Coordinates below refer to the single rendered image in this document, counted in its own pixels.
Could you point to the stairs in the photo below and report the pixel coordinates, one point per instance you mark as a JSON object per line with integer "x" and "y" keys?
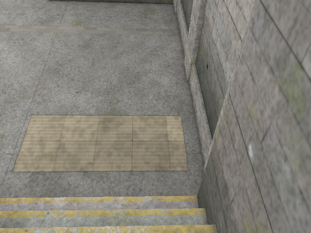
{"x": 107, "y": 214}

